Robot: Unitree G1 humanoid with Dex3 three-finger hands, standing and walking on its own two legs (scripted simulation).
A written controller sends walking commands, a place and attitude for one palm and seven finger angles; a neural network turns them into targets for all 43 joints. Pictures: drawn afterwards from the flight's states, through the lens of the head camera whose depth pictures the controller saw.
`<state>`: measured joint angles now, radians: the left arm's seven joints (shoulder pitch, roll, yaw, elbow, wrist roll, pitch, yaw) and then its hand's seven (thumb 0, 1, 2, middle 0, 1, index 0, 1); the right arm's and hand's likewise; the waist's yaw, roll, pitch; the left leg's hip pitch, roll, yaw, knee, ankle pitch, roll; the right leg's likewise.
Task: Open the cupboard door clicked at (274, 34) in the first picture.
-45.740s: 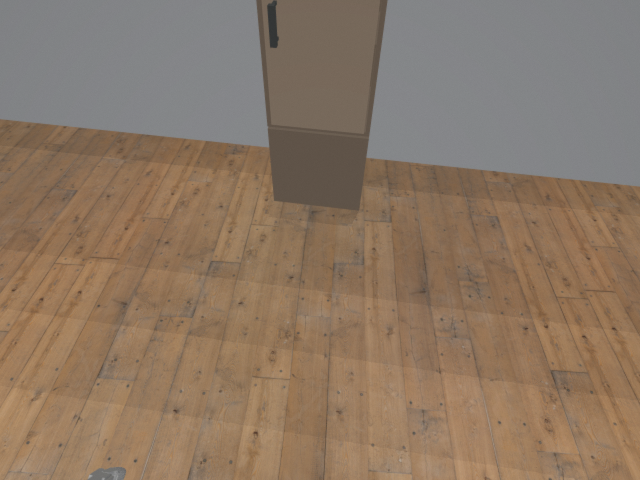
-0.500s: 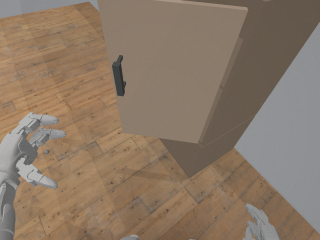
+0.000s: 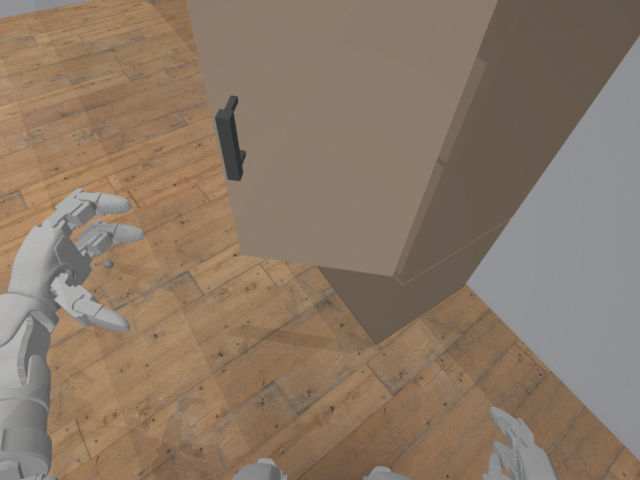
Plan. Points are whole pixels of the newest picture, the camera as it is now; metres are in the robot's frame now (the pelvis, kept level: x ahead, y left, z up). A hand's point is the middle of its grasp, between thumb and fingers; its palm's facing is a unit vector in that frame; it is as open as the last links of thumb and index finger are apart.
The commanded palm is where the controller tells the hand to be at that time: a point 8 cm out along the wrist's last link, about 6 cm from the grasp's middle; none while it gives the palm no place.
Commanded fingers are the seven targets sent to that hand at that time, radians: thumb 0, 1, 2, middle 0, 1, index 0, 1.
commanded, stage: move the hooked fingers beside the handle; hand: left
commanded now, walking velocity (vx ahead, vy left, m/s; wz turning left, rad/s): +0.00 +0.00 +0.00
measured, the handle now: (233, 139) +0.58 +0.17 +0.07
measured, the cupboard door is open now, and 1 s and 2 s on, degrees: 49 49 49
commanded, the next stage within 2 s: none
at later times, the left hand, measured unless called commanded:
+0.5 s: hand (135, 214) +0.41 +0.26 +0.08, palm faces -0.07 -1.00 -0.01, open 14.0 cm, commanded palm +0.40 +0.31 +0.08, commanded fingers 0.00 -0.50 0.30 -0.30 -1.20 -0.30 -1.20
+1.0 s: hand (159, 176) +0.49 +0.25 +0.07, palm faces -0.09 -1.00 -0.01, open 14.0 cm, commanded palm +0.48 +0.30 +0.07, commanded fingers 0.00 -0.50 0.30 -0.30 -1.20 -0.30 -1.20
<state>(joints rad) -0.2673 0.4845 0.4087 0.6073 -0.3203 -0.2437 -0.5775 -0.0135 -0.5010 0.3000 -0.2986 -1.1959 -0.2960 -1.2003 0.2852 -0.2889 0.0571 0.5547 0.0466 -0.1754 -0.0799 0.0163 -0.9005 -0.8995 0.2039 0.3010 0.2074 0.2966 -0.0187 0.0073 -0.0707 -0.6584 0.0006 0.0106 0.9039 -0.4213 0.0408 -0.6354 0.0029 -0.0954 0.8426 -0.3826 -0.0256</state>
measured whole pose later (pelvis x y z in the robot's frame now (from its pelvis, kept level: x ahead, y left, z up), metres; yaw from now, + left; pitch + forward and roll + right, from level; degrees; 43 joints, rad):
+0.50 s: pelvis +0.01 +0.00 +0.00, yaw -2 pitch +14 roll -2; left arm -0.51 0.56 0.46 0.88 -0.26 -0.30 -0.57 -0.01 -0.50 0.30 -0.30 -1.20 -0.30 -1.20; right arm 0.36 -0.29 0.04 0.57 0.04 -0.07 -0.06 0.01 -0.90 -0.90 0.20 0.30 0.21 0.30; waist -0.07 0.00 -0.09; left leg -0.73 0.02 0.03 0.92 -0.44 0.04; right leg -0.72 0.02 -0.07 0.86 -0.39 -0.02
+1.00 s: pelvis +0.01 +0.01 -0.02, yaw -2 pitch +19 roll -3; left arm -0.83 0.67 0.44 1.16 -0.16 -0.33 -0.52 -0.01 -0.50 0.30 -0.30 -1.20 -0.29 -1.20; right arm 0.38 -0.30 0.05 0.60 0.02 0.02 -0.04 0.01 -0.90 -0.90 0.20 0.30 0.21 0.30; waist -0.14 0.00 -0.08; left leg -0.87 0.02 0.03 0.99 -0.46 0.05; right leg -0.84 0.02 -0.08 0.91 -0.39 -0.01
